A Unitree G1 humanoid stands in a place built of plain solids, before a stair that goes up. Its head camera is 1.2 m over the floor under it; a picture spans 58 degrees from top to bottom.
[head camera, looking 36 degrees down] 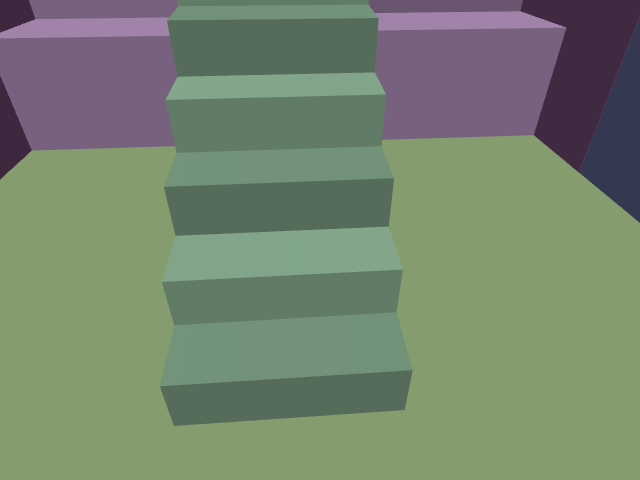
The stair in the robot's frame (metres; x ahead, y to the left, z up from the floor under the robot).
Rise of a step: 0.19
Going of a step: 0.21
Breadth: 0.69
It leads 4 degrees to the left of straight ahead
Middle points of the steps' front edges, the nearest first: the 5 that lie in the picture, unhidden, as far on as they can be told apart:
0.74 0.09 0.19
0.95 0.10 0.38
1.16 0.12 0.57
1.37 0.13 0.76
1.58 0.15 0.95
